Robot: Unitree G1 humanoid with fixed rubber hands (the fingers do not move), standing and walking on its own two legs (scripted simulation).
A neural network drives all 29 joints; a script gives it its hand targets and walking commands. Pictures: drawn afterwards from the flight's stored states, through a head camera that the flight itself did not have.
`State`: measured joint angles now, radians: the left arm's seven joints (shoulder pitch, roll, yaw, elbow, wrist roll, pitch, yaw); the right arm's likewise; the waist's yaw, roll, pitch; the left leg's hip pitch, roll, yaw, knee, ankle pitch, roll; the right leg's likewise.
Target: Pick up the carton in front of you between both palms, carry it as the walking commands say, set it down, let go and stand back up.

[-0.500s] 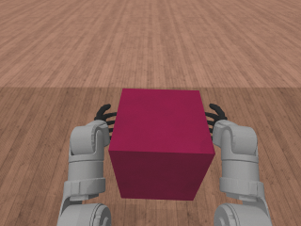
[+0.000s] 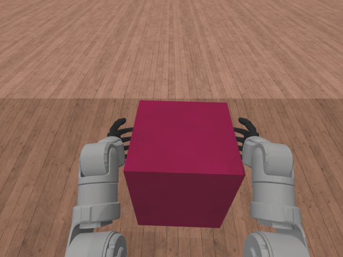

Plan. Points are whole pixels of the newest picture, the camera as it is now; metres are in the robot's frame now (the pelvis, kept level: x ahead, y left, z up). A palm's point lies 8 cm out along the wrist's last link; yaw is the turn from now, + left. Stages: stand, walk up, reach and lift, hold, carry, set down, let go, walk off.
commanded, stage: carry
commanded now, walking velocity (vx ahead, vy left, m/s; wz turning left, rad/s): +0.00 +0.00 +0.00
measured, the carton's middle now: (180, 166) +0.34 +0.00 +0.06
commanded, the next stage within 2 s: none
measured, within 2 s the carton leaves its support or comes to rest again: neither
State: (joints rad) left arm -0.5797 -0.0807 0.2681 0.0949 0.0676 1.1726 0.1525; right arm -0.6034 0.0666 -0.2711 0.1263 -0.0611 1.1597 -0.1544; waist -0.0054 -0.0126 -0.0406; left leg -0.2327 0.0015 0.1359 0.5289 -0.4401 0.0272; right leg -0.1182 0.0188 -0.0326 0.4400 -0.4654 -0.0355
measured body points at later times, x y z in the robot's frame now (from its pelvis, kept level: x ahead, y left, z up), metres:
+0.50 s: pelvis +0.07 +0.02 +0.00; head +0.04 +0.01 +0.45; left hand +0.43 +0.16 +0.17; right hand +0.42 -0.15 +0.16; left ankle +0.02 +0.09 -0.73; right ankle +0.00 -0.08 -0.69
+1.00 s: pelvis +0.32 -0.05 +0.05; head +0.37 -0.05 +0.50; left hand +0.68 +0.15 +0.19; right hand +0.72 -0.15 +0.19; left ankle +0.39 +0.07 -0.57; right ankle +0.29 -0.09 -0.68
